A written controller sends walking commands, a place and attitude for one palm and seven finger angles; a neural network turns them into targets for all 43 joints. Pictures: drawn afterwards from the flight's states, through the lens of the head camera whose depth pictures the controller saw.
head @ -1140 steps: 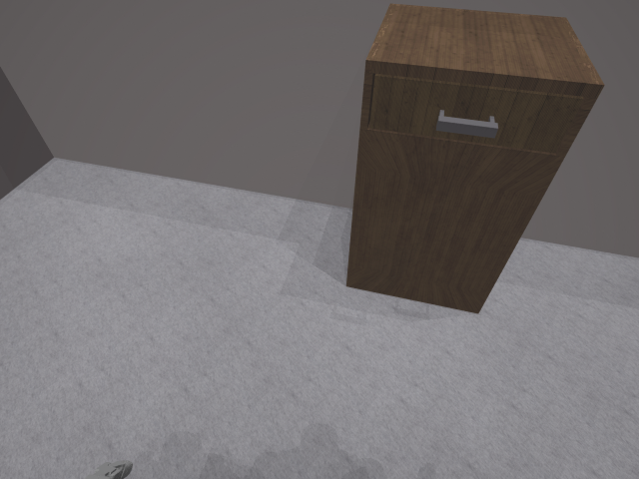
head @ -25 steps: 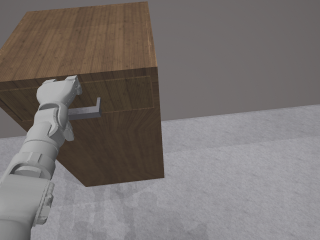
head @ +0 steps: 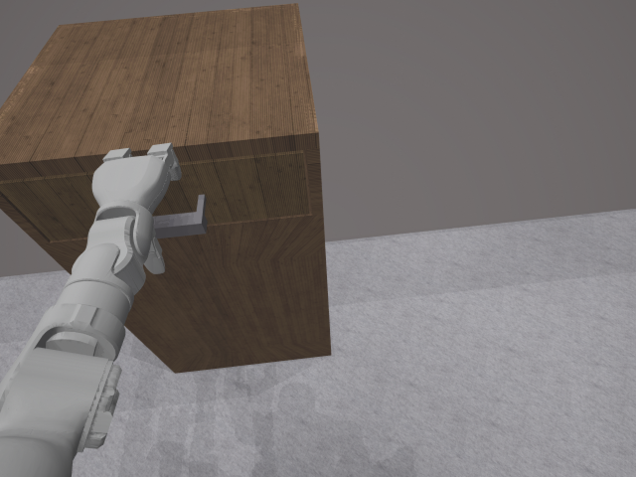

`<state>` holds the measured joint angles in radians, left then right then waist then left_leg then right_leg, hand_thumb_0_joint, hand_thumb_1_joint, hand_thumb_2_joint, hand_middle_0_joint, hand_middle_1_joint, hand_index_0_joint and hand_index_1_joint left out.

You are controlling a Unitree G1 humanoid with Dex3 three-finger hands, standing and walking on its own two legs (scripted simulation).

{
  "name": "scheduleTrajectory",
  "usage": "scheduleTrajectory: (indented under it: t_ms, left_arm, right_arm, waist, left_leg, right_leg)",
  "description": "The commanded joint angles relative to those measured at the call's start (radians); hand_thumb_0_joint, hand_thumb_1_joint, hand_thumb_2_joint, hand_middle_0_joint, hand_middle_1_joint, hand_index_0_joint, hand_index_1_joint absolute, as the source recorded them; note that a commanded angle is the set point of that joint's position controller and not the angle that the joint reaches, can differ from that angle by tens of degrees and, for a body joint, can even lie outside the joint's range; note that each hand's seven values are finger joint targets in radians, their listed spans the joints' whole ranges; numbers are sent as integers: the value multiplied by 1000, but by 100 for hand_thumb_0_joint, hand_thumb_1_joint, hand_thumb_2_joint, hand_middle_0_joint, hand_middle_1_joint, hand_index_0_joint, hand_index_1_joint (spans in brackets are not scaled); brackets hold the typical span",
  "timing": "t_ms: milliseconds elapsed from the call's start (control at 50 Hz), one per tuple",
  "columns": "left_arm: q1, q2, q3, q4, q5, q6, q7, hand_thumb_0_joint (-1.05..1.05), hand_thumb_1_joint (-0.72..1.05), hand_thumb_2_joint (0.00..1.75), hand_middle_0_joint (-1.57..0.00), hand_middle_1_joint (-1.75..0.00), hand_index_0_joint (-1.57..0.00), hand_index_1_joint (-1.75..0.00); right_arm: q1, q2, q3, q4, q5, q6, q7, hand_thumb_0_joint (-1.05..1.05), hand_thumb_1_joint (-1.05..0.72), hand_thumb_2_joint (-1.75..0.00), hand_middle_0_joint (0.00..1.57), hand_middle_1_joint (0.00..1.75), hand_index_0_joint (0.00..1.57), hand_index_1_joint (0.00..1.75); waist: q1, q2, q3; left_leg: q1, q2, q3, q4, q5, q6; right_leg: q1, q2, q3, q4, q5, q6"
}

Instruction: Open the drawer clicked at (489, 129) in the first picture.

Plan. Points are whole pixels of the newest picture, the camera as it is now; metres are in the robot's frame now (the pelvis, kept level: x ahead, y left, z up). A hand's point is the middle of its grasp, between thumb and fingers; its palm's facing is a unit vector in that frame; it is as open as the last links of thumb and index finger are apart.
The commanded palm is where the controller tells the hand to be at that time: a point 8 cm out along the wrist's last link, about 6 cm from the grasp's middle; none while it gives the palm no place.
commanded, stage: re-aim the fingers above the handle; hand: left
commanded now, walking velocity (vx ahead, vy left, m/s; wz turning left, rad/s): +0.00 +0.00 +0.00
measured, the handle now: (163, 215) +0.50 +0.25 +0.02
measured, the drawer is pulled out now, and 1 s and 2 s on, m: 0.00 0.00 0.00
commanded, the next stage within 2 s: lower the fingers behind the handle in 1.96 s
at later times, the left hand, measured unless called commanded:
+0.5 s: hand (141, 214) +0.44 +0.25 +0.08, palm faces +0.00 -0.01 -1.00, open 13.8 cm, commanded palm +0.42 +0.25 +0.14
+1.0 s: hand (150, 220) +0.44 +0.23 +0.08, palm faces -0.01 -0.02 -1.00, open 13.8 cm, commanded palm +0.40 +0.24 +0.14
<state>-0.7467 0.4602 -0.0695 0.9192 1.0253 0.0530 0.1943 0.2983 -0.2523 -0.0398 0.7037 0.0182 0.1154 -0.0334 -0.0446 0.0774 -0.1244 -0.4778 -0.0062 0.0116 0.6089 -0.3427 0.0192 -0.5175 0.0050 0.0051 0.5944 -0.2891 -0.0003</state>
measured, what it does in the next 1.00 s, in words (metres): stands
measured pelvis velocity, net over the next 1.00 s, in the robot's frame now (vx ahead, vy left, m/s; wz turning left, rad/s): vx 0.00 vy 0.00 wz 0.01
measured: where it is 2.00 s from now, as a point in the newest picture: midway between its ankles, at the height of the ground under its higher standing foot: outside the picture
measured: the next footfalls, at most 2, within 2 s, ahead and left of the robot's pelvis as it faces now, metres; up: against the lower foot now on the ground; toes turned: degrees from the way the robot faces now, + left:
none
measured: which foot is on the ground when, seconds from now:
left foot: down 0.00-1.00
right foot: down 0.00-1.00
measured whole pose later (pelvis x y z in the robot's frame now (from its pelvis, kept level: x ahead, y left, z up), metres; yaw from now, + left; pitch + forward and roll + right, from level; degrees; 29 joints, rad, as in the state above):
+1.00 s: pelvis +0.00 +0.00 +0.00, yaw +0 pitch +12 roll +0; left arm -0.67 0.48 -0.06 0.81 1.02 -0.04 0.17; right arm 0.30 -0.27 -0.06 0.69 0.02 0.10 -0.05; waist -0.03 0.06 -0.11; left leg -0.47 -0.01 0.00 0.61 -0.34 0.02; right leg -0.51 0.00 0.00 0.59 -0.29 0.00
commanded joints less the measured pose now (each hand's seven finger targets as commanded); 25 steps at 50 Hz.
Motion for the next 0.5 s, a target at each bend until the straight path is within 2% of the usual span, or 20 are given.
scheduleTrajectory:
  t_ms: [0,40,60,100,140,160,180,220,260,280,300,340,380,400,420,440,460,480]
  left_arm:
    - [-315,359,140,-152,11,-32,-33,0,-50,30,-30,-120,-30,-120]
    - [-334,310,105,-199,14,-77,-39,0,-50,30,-30,-120,-30,-120]
    - [-338,316,114,-223,18,-100,-35,0,-50,30,-30,-120,-30,-120]
    - [-338,329,134,-286,15,-145,-23,0,-50,30,-30,-120,-30,-120]
    - [-366,315,131,-319,10,-168,1,0,-50,30,-30,-120,-30,-120]
    - [-358,328,150,-312,14,-172,17,0,-50,30,-30,-120,-30,-120]
    - [-381,315,136,-334,12,-176,29,0,-50,30,-30,-120,-30,-120]
    - [-401,330,149,-317,17,-163,59,0,-50,30,-30,-120,-30,-120]
    - [-418,321,137,-309,19,-142,76,0,-50,30,-30,-120,-30,-120]
    - [-443,305,116,-318,17,-133,78,0,-50,30,-30,-120,-30,-120]
    - [-442,296,108,-307,19,-120,80,0,-50,30,-30,-120,-30,-120]
    - [-469,250,64,-296,12,-95,73,0,-50,30,-30,-120,-30,-120]
    - [-451,251,64,-286,0,-78,54,0,-50,30,-30,-120,-30,-120]
    - [-444,245,55,-270,-4,-71,42,0,-50,30,-30,-120,-30,-120]
    - [-435,256,64,-249,-4,-65,31,0,-50,30,-30,-120,-30,-120]
    - [-401,277,85,-230,-4,-61,22,0,-50,30,-30,-120,-30,-120]
    - [-400,271,75,-234,-5,-61,12,0,-50,30,-30,-120,-30,-120]
    - [-372,305,108,-225,-5,-66,4,0,-50,30,-30,-120,-30,-120]
  right_arm:
    - [19,-164,-37,-130,7,-13,-38,0,-90,-90,20,30,20,30]
    - [20,-154,-39,-138,6,-20,-41,0,-90,-90,20,30,20,30]
    - [23,-153,-44,-140,5,-24,-41,0,-90,-90,20,30,20,30]
    - [32,-146,-50,-147,3,-29,-40,0,-90,-90,20,30,20,30]
    - [41,-144,-56,-139,-1,-36,-38,0,-90,-90,20,30,20,30]
    - [46,-142,-60,-133,0,-39,-36,0,-90,-90,20,30,20,30]
    - [45,-145,-61,-129,-3,-42,-34,0,-90,-90,20,30,20,30]
    - [54,-146,-65,-111,-2,-46,-30,0,-90,-90,20,30,20,30]
    - [51,-146,-67,-101,-1,-49,-25,0,-90,-90,20,30,20,30]
    - [54,-150,-68,-96,-2,-50,-23,0,-90,-90,20,30,20,30]
    - [55,-148,-70,-92,0,-51,-21,0,-90,-90,20,30,20,30]
    - [53,-150,-70,-85,2,-50,-16,0,-90,-90,20,30,20,30]
    - [53,-157,-69,-89,0,-47,-15,0,-90,-90,20,30,20,30]
    - [50,-155,-67,-90,3,-44,-17,0,-90,-90,20,30,20,30]
    - [48,-157,-65,-89,2,-41,-19,0,-90,-90,20,30,20,30]
    - [44,-158,-62,-93,2,-38,-21,0,-90,-90,20,30,20,30]
    - [38,-159,-57,-100,2,-35,-22,0,-90,-90,20,30,20,30]
    - [35,-161,-55,-106,3,-31,-24,0,-90,-90,20,30,20,30]
  waist:
    - [21,-145,-280]
    - [14,-110,-253]
    - [13,-100,-258]
    - [20,-53,-309]
    - [8,-46,-323]
    - [12,-47,-323]
    - [4,-29,-336]
    - [0,-19,-336]
    - [-5,-11,-343]
    - [-16,-9,-359]
    - [-14,9,-365]
    - [-27,12,-359]
    - [-24,-16,-377]
    - [-23,-10,-369]
    - [-24,-38,-350]
    - [-8,-53,-350]
    - [-9,-59,-331]
    - [6,-66,-339]
  left_leg:
    - [72,-23,22,-64,363,33]
    - [88,-19,21,-65,356,33]
    - [99,-17,19,-61,358,32]
    - [133,-18,16,-46,403,30]
    - [150,-18,14,-35,414,29]
    - [147,-17,10,-32,424,25]
    - [160,-18,9,-24,436,25]
    - [163,-17,5,-21,435,20]
    - [167,-20,7,-18,429,19]
    - [177,-19,4,-13,450,18]
    - [188,-18,3,-14,453,16]
    - [210,-14,-2,-15,460,14]
    - [213,-14,-4,-18,472,16]
    - [207,-17,0,-18,462,18]
    - [194,-17,1,-23,441,19]
    - [173,-18,4,-31,428,21]
    - [161,-19,5,-36,423,22]
    - [148,-19,4,-40,428,22]
  right_leg:
    - [287,17,-18,-43,347,-28]
    - [245,18,-21,-47,324,-31]
    - [232,19,-19,-44,312,-32]
    - [237,22,-14,-32,331,-36]
    - [215,25,-14,-27,336,-35]
    - [207,27,-19,-20,332,-37]
    - [198,27,-17,-20,335,-37]
    - [178,29,-22,-14,326,-38]
    - [172,29,-22,-16,323,-38]
    - [173,29,-23,-15,333,-38]
    - [164,29,-25,-14,328,-38]
    - [144,31,-31,-18,320,-38]
    - [173,32,-31,-25,330,-39]
    - [178,29,-28,-26,335,-37]
    - [181,29,-29,-30,331,-36]
    - [204,27,-28,-31,332,-35]
    - [209,26,-30,-32,337,-36]
    - [234,25,-27,-32,340,-39]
